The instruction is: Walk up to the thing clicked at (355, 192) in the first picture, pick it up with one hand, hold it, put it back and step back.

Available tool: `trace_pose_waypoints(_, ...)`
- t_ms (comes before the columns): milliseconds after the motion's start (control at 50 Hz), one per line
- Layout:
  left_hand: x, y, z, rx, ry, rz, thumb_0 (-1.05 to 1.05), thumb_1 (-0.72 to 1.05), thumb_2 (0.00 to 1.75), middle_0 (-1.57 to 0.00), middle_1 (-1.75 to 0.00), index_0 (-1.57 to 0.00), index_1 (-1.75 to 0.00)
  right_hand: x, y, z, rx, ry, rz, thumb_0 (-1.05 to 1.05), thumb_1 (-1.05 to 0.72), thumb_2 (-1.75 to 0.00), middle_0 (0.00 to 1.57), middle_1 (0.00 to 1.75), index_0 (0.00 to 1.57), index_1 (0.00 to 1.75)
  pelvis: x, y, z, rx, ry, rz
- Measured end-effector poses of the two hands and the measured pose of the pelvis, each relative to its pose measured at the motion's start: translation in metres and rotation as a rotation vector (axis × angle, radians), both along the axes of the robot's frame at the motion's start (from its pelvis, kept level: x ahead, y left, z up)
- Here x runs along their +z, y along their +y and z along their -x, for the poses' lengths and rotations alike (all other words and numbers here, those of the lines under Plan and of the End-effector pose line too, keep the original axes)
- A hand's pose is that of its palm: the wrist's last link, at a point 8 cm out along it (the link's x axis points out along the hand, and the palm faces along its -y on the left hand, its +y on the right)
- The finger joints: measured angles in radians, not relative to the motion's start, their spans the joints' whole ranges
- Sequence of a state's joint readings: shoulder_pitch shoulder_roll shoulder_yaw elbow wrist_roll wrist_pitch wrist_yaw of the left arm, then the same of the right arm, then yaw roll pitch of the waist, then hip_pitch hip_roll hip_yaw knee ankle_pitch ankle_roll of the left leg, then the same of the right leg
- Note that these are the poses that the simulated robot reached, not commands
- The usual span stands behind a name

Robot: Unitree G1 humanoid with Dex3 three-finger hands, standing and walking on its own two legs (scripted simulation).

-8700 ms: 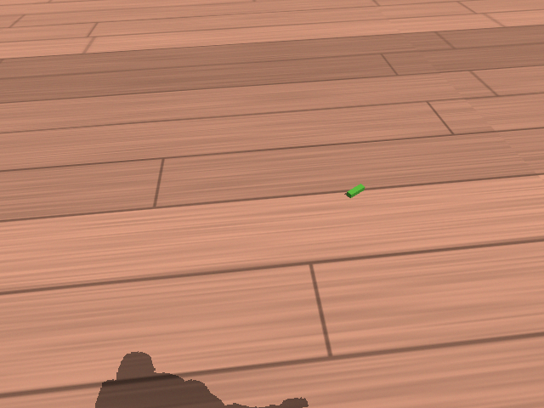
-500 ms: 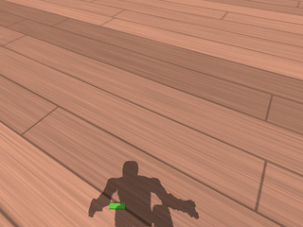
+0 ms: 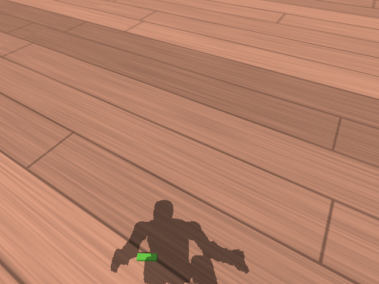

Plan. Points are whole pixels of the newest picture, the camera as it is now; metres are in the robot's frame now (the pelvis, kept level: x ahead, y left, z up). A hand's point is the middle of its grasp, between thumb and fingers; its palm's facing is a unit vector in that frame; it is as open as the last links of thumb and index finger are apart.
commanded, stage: stand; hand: left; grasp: from above
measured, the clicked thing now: (147, 257) +0.40 +0.25 -0.77
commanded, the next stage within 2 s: rise first in 0.72 s
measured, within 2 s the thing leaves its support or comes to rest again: neither
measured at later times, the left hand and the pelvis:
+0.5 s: hand out of the picture +0.07 +0.26 -0.16, palm faces -0.04 -0.94 -0.34, open 7.4 cm; pelvis +0.00 +0.00 +0.00, yaw +0 degrees
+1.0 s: hand out of the picture +0.13 +0.25 -0.16, palm faces +0.00 -0.94 -0.33, open 8.0 cm; pelvis -0.02 +0.00 -0.01, yaw +1 degrees
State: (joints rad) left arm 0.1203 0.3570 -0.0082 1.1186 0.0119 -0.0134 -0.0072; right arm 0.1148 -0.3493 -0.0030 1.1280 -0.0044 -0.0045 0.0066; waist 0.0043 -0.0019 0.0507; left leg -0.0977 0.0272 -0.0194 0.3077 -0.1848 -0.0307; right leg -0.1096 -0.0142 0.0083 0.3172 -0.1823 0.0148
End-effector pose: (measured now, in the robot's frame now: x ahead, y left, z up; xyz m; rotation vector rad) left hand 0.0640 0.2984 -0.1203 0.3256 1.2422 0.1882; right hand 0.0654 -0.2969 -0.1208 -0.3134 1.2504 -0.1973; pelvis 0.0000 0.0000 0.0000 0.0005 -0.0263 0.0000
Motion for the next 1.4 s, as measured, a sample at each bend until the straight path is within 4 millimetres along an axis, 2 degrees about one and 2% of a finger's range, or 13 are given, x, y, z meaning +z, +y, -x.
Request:
trace_pose_waypoints(840, 0.001, 0.001, -0.001, -0.003, -0.01, -0.001, 0.0, 0.9, 0.9, -0.21, -0.3, -0.2, -0.3, 0.001, 0.0, 0.004, -0.006, -0.008, 0.002, 0.01, -0.9, -0.89, 0.21, 0.3, 0.21, 0.3, 0.0, 0.001, 0.001, -0.003, -0.007, 0.0)
trace_pose_waypoints(880, 0.001, -0.001, -0.009, 0.018, -0.06, 0.002, 0.0, 0.89, 0.9, -0.21, -0.32, -0.21, -0.31, 0.001, 0.003, 0.0, -0.009, -0.055, 0.003, 0.01, -0.9, -0.89, 0.21, 0.3, 0.21, 0.3, -0.002, 0.001, 0.004, 0.005, 0.015, 0.001)
trace_pose_waypoints(980, -0.006, -0.002, -0.047, 0.008, -0.126, 0.015, 0.01, 0.73, 0.87, -0.24, -0.46, -0.24, -0.45, -0.003, 0.021, -0.009, 0.005, -0.145, -0.021, 0.01, -0.9, -0.89, 0.21, 0.3, 0.2, 0.3, -0.011, 0.001, 0.015, 0.013, 0.082, 0.005)
trace_pose_waypoints(1080, -0.014, 0.002, -0.073, -0.057, -0.157, -0.006, 0.0, 0.44, 0.82, -0.27, -0.66, -0.27, -0.64, -0.011, 0.038, -0.012, -0.01, -0.201, -0.054, 0.01, -0.89, -0.89, 0.21, 0.3, 0.21, 0.3, -0.023, 0.003, 0.018, 0.002, 0.143, 0.006)
trace_pose_waypoints(1160, -0.02, 0.003, -0.074, -0.085, -0.129, -0.03, 0.0, 0.17, 0.8, -0.29, -0.76, -0.29, -0.74, -0.015, 0.049, -0.017, -0.019, -0.235, -0.078, 0.01, -0.89, -0.89, 0.21, 0.3, 0.21, 0.3, -0.03, 0.008, 0.016, -0.002, 0.17, 0.008)
trace_pose_waypoints(1240, -0.034, 0.006, -0.069, -0.103, -0.099, -0.05, 0.0, -0.07, 0.8, -0.29, -0.81, -0.3, -0.8, -0.023, 0.054, -0.027, 0.001, -0.278, -0.081, 0.01, -0.89, -0.89, 0.21, 0.3, 0.21, 0.3, -0.044, 0.012, 0.015, -0.003, 0.209, 0.013)
trace_pose_waypoints(1400, -0.061, 0.01, -0.061, -0.16, -0.117, -0.096, 0.0, -0.31, 0.83, -0.28, -0.86, -0.27, -0.86, -0.045, 0.059, -0.055, 0.049, -0.349, -0.062, 0.01, -0.9, -0.89, 0.21, 0.3, 0.21, 0.3, -0.077, 0.016, 0.016, 0.0, 0.288, 0.023)
